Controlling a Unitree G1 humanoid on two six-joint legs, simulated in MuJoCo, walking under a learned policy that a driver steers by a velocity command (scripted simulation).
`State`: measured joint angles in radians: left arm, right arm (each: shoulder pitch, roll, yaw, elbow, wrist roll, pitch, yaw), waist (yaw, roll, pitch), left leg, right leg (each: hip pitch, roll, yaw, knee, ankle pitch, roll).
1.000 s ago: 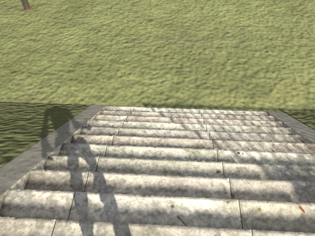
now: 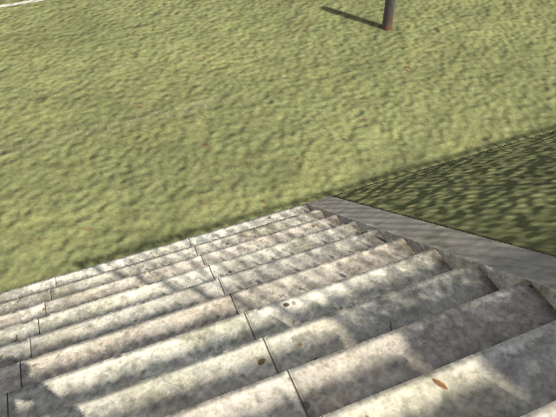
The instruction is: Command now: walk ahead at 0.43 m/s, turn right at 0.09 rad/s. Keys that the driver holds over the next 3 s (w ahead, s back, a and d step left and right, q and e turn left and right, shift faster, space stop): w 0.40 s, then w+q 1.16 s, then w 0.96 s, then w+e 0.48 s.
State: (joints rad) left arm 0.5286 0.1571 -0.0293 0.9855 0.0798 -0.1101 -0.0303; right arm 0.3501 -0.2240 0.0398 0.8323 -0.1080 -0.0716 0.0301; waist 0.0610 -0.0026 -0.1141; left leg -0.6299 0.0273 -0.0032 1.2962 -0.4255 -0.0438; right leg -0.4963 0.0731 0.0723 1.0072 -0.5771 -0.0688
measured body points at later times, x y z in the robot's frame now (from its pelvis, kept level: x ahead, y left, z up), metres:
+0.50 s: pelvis +0.20 +0.02 -0.14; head +0.20 +0.01 +0.31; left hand +0.28 +0.25 -0.27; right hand +0.14 -0.23 -0.28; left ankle +0.06 +0.18 -0.63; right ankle +0.25 -0.03 -0.87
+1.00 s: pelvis +0.43 +0.10 -0.26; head +0.42 +0.10 +0.19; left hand +0.26 +0.22 -0.42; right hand +0.61 -0.10 -0.39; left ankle +0.46 +0.22 -1.00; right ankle +0.26 -0.04 -0.85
